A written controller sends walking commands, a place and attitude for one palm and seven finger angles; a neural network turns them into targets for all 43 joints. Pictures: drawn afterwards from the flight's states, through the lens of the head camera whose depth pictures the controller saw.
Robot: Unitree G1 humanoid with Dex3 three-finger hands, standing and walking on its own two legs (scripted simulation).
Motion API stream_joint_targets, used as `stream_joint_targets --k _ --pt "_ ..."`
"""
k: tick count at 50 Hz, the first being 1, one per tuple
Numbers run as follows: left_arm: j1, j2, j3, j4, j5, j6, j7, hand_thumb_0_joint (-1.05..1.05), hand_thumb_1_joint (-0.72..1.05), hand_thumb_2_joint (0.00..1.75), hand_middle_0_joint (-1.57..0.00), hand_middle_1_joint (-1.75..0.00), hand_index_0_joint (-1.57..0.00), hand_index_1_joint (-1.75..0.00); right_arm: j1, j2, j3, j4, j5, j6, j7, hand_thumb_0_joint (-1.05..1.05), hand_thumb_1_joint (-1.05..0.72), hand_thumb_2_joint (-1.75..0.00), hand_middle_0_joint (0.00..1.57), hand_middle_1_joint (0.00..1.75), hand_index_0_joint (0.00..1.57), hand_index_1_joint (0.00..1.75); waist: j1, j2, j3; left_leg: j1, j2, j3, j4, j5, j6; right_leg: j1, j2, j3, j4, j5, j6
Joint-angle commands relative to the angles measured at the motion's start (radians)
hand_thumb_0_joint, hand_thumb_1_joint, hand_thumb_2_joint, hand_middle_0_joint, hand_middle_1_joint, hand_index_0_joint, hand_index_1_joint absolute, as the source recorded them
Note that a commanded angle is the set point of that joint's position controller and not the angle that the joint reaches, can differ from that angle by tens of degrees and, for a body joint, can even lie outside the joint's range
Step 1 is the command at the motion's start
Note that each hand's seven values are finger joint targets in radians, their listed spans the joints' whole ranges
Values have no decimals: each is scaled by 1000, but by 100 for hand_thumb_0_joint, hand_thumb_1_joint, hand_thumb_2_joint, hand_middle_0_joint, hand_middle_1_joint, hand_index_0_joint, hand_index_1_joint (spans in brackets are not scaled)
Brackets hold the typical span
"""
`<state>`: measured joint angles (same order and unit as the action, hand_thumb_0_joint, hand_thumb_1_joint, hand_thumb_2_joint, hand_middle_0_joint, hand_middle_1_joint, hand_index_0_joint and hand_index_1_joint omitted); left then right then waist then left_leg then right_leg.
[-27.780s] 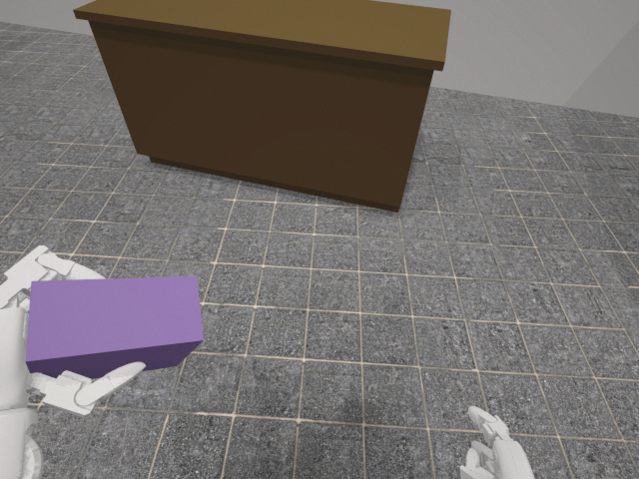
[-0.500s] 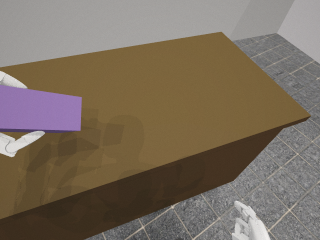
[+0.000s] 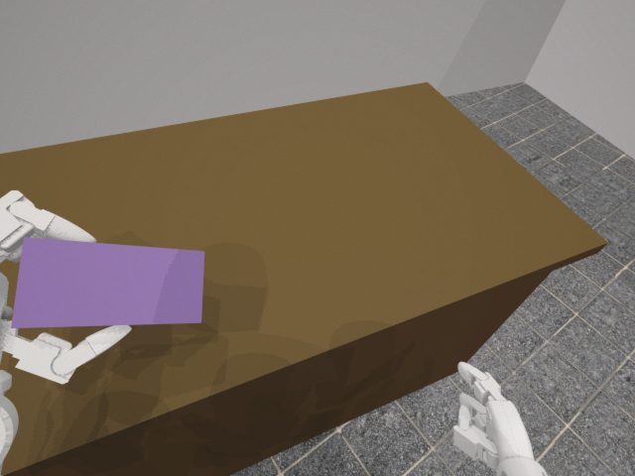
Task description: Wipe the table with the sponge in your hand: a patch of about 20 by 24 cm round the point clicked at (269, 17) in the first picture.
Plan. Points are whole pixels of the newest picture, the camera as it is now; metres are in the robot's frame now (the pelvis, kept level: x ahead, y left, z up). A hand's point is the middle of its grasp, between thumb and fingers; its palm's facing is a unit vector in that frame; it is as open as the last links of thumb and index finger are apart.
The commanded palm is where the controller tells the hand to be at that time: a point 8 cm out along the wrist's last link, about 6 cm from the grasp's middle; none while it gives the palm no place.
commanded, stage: come to a stop and stand still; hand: left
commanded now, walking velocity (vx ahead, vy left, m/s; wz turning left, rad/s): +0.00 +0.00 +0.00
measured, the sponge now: (137, 289) +0.24 +0.20 +0.16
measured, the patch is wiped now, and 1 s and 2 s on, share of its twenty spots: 0.00 0.00 0.00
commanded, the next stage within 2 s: look again from close up in 0.02 s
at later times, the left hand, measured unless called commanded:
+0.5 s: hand (68, 311) +0.21 +0.25 +0.17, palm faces +0.37 -0.85 -0.38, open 10.3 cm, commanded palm +0.15 +0.28 +0.18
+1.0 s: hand (56, 334) +0.19 +0.24 +0.17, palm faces +0.50 -0.59 -0.63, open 10.3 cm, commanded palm +0.15 +0.26 +0.20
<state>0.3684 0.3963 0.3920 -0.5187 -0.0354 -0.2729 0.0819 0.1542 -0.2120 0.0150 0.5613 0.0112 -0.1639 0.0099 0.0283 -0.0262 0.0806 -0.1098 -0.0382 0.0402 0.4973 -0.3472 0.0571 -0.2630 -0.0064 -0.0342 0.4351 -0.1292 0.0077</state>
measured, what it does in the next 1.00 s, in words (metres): shifts its weight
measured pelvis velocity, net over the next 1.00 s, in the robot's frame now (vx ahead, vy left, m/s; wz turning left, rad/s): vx -0.03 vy -0.06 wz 0.06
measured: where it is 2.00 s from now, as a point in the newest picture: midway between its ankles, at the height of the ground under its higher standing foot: outside the picture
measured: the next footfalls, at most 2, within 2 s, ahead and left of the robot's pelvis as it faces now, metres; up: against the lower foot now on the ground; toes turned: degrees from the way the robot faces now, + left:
none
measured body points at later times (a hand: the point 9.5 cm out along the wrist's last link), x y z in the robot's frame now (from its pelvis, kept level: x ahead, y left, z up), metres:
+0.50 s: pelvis -0.01 +0.00 +0.00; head +0.00 +0.02 +0.45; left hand +0.18 +0.29 +0.19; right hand +0.15 -0.22 -0.07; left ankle -0.05 +0.07 -0.74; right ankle +0.07 -0.13 -0.74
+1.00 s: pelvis -0.03 -0.06 -0.01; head -0.03 -0.08 +0.44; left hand +0.16 +0.27 +0.21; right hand +0.21 -0.26 -0.08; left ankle -0.05 +0.07 -0.74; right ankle +0.05 -0.13 -0.74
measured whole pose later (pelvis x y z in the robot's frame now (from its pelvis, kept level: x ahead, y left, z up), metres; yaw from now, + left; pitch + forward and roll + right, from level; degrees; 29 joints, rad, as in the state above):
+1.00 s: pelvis -0.03 -0.06 -0.01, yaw +4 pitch -1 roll +1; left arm 0.21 0.51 0.36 -0.32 0.15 0.02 0.08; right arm 0.13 -0.26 0.04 0.58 -0.01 -0.05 -0.06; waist 0.09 0.02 0.00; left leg -0.25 -0.02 -0.03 0.63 -0.36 -0.01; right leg -0.38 0.03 -0.06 0.62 -0.22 -0.06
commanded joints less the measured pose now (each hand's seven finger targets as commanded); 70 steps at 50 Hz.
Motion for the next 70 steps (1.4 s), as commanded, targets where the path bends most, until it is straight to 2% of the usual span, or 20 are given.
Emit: stream_joint_targets --k 1,7,11,25,26,27,28,29,31,34,37,40,41,44,47,53,59,61,65,70 --pt "-9 107 76 -25 -13 4 13 0 10 130 -120 -160 -120 -160 -26 -111 -51 -130 17 -8 -12 0 -90 -90 20 30 20 30 -7 25 -138 -116 121 -60 -150 382 -93 183 -45 64 2 252 -29" --pt "-176 95 6 -150 -7 -5 9 0 10 130 -120 -160 -120 -160 -34 -99 -27 -174 8 -2 -27 0 -90 -90 20 30 20 30 -1 102 -119 -202 123 -77 -213 211 -66 234 -32 39 5 120 -16" --pt "-239 168 50 -291 12 -14 28 0 10 130 -120 -160 -120 -160 -45 -104 -29 -187 12 -39 -22 0 -90 -90 20 30 20 30 5 188 -139 -248 121 -84 -230 123 -53 316 -21 53 36 125 -15" --pt "-45 108 40 -62 -2 -17 13 0 10 130 -120 -160 -120 -160 16 -114 -44 -148 5 -26 -21 0 -90 -90 20 30 20 30 -1 17 -116 -206 115 -85 -192 158 -53 245 -49 84 -55 103 -25" --pt "-973 864 299 -536 -3 -146 20 0 10 130 -120 -160 -120 -160 152 -200 129 -284 65 20 -92 0 -90 -90 20 30 20 30 -90 464 -163 -389 135 -207 -154 433 -52 262 52 27 253 -116 23" --pt "-658 511 337 22 165 69 -13 0 10 130 -120 -160 -120 -160 -40 -145 -57 -123 -78 10 -76 0 -90 -90 20 30 20 30 76 272 -340 -126 80 -84 -76 572 -144 170 28 29 165 -70 -70" --pt "-507 351 136 67 87 101 -34 0 10 130 -120 -160 -120 -160 -40 -176 -39 -144 -76 -16 -7 0 -90 -90 20 30 20 30 28 217 -241 -150 53 -89 -80 713 -176 97 48 -34 88 21 -76" --pt "-425 317 168 -40 58 103 -40 0 10 130 -120 -160 -120 -160 -23 -192 -64 -119 -65 -12 5 0 -90 -90 20 30 20 30 50 211 -411 1 67 -54 -4 834 -169 109 66 -28 114 129 -69" --pt "-356 137 55 -35 -48 179 -100 0 10 130 -120 -160 -120 -160 -90 -163 -32 -120 -39 -13 9 0 -90 -90 20 30 20 30 45 267 -376 57 67 -49 13 760 -155 71 46 0 79 127 -63" --pt "-129 181 18 -8 -4 285 -128 0 10 130 -120 -160 -120 -160 -103 -202 -37 -114 -14 14 4 0 -90 -90 20 30 20 30 57 39 -247 -110 67 -54 -37 534 -94 78 29 -52 90 116 -40" --pt "-152 277 55 -80 99 340 -95 0 10 130 -120 -160 -120 -160 -153 -188 -21 -167 -4 57 -9 0 -90 -90 20 30 20 30 49 35 -162 -183 54 -52 -88 258 -58 65 25 -32 79 -8 -45" --pt "-225 342 151 -80 99 305 -33 0 10 130 -120 -160 -120 -160 -156 -181 -23 -166 -9 75 -44 0 -90 -90 20 30 20 30 31 -39 -158 -224 42 -60 -69 74 -31 16 25 -9 65 -149 -26" --pt "-336 434 227 -147 99 279 -7 0 10 130 -120 -160 -120 -160 -177 -179 -17 -171 6 75 -50 0 -90 -90 20 30 20 30 28 -15 -191 -221 39 -59 -69 -23 -22 -7 29 18 62 -235 -21" --pt "-345 351 161 -82 112 196 33 0 10 130 -120 -160 -120 -160 -146 -149 -27 -131 -12 57 -70 0 -90 -90 20 30 20 30 30 84 -181 -227 27 -46 -31 -21 -31 -17 13 34 48 -264 -23" --pt "-439 393 112 -31 189 213 41 0 10 130 -120 -160 -120 -160 -144 -147 -22 -123 -18 56 -80 0 -90 -90 20 30 20 30 13 193 -208 -241 11 -20 6 -27 -29 -9 -9 74 26 -308 -31" --pt "-467 438 -3 98 256 386 -66 0 10 130 -120 -160 -120 -160 -179 -164 -26 -127 11 99 -118 0 -90 -90 20 30 20 30 9 75 -187 -291 20 -4 66 8 -33 74 -79 225 -72 -493 -18" --pt "-284 507 153 -21 255 322 -64 0 10 130 -120 -160 -120 -160 -190 -143 -35 -150 4 112 -116 0 -90 -90 20 30 20 30 84 -84 -303 -326 39 -56 104 120 -45 198 -126 281 -6 -272 14" --pt "-211 558 225 -78 260 312 -37 0 10 130 -120 -160 -120 -160 -198 -140 -36 -155 15 111 -106 0 -90 -90 20 30 20 30 106 -3 -343 -312 29 -49 109 153 -46 217 -114 294 23 -187 1" --pt "-104 486 190 -58 260 366 1 0 10 130 -120 -160 -120 -160 -127 -162 -57 -142 18 127 -99 0 -90 -90 20 30 20 30 83 19 -307 -322 45 -45 107 175 -54 187 -116 273 59 -21 3" --pt "-175 497 104 -14 335 484 9 0 10 130 -120 -160 -120 -160 -134 -191 -59 -153 31 139 -119 0 -90 -90 20 30 20 30 55 1 -233 -306 39 -31 92 156 -36 111 -85 232 35 -157 0"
